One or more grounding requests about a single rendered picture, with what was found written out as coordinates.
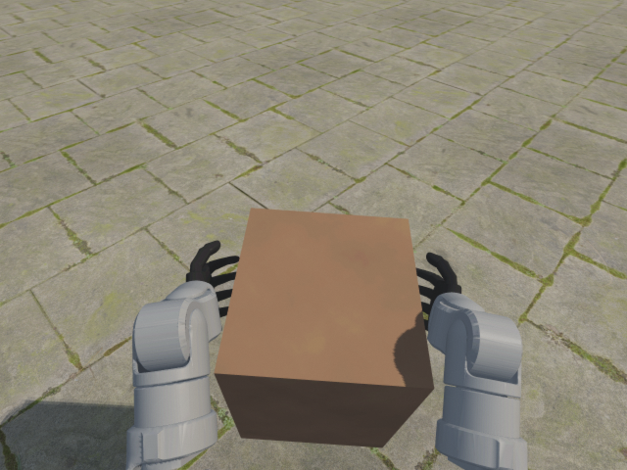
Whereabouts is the robot left hand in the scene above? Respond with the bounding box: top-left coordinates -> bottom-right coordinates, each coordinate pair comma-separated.
186,241 -> 240,317

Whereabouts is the robot left forearm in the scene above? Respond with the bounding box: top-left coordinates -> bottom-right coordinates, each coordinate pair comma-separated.
125,281 -> 222,470

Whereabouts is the robot right forearm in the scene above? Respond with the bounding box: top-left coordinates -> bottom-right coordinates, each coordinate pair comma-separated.
427,293 -> 528,470

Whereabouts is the carton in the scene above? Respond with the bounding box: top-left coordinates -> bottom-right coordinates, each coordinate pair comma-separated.
214,208 -> 434,447

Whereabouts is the robot right hand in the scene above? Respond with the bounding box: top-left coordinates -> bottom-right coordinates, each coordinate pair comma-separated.
416,253 -> 461,331

